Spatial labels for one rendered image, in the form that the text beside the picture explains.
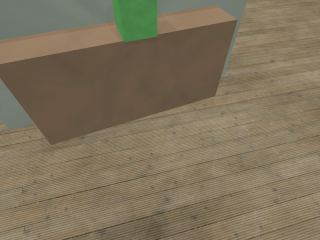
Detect carton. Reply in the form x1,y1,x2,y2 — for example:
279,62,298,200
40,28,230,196
112,0,158,42

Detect pedestal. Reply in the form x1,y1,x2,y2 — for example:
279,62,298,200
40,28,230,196
0,5,238,145

